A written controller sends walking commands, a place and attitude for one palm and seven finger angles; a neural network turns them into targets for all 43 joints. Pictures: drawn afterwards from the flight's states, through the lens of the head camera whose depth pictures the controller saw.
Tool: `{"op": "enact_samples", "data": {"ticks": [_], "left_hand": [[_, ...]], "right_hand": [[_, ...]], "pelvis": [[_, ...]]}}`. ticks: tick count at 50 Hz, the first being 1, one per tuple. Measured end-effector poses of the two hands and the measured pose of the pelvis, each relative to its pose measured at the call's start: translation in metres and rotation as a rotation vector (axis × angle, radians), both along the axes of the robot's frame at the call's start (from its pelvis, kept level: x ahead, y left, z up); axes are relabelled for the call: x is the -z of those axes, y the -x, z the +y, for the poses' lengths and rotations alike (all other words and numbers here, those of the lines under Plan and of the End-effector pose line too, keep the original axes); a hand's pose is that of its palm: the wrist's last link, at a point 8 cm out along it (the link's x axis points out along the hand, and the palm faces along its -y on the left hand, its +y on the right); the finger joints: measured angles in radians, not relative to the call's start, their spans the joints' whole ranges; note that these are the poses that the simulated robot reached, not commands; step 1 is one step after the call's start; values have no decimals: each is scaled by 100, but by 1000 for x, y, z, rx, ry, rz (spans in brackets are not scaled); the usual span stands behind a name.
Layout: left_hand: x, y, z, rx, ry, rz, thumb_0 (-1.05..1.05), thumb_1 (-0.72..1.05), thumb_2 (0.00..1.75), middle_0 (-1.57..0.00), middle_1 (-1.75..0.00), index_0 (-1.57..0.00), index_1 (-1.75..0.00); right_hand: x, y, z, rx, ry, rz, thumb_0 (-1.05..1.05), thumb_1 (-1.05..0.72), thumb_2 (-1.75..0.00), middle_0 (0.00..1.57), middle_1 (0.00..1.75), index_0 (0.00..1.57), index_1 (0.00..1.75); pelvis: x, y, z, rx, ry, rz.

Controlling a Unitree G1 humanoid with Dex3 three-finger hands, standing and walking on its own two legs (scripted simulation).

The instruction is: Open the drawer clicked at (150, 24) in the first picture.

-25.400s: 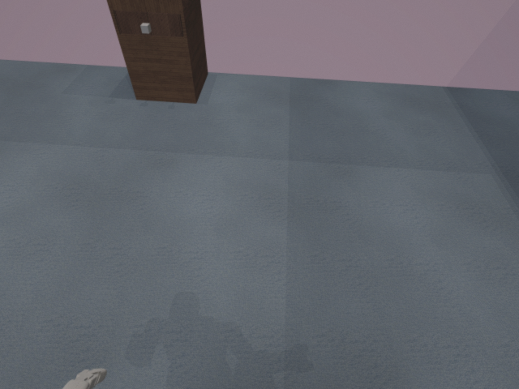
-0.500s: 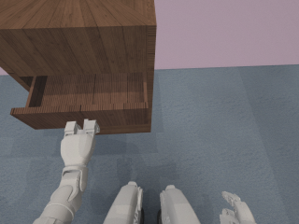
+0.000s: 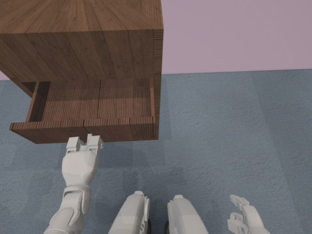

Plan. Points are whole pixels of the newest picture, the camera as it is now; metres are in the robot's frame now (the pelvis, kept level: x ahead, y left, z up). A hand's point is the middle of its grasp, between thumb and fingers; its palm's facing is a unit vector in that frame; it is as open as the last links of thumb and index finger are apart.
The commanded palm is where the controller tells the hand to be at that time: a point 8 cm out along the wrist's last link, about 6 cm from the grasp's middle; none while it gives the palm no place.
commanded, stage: pull the drawer open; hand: left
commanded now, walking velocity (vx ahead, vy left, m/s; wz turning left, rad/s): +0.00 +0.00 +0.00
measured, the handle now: (89, 147) +0.34 +0.22 -0.09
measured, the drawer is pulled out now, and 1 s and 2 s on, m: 0.15 0.19 0.22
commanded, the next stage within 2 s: none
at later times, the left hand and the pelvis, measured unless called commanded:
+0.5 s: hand (88, 177) +0.26 +0.21 -0.10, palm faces -0.10 -0.09 -0.99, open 7.9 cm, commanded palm +0.22 +0.20 -0.05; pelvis +0.00 +0.00 +0.00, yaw +0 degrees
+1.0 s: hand (87, 184) +0.24 +0.21 -0.10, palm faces -0.10 -0.09 -0.99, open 7.9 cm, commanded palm +0.20 +0.20 -0.05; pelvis +0.00 -0.01 -0.01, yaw +0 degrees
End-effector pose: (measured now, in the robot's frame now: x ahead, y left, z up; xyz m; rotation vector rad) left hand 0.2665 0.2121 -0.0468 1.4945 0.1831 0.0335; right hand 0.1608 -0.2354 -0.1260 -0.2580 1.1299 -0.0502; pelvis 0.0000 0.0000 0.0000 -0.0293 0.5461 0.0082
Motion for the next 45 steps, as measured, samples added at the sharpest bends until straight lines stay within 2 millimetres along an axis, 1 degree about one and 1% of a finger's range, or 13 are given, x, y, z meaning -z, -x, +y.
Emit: {"op": "enact_samples", "data": {"ticks": [15,23,45], "left_hand": [[-1,11,-1,-4,3,9,4,48,60,-19,-129,-28,-131],[-1,20,-2,-4,9,12,4,48,60,-19,-129,-28,-130],[-1,40,-4,-4,17,15,5,47,61,-19,-129,-28,-130]], "right_hand": [[-2,-12,4,-20,-12,-41,1,-91,-90,20,30,20,30],[-4,-16,4,-33,-12,-56,1,-91,-90,20,30,20,30],[1,-23,6,-56,-25,-93,1,-91,-90,20,30,20,30]], "pelvis": [[1,0,-1,-3,0,-5],[1,0,-3,-2,-3,-6],[6,2,-7,3,-12,-9]]}}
